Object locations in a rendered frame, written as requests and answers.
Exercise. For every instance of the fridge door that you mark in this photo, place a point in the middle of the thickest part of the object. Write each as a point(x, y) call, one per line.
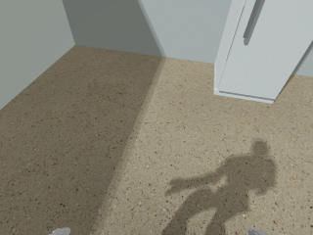
point(261, 64)

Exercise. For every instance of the handle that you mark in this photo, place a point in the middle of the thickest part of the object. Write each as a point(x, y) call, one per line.
point(251, 18)

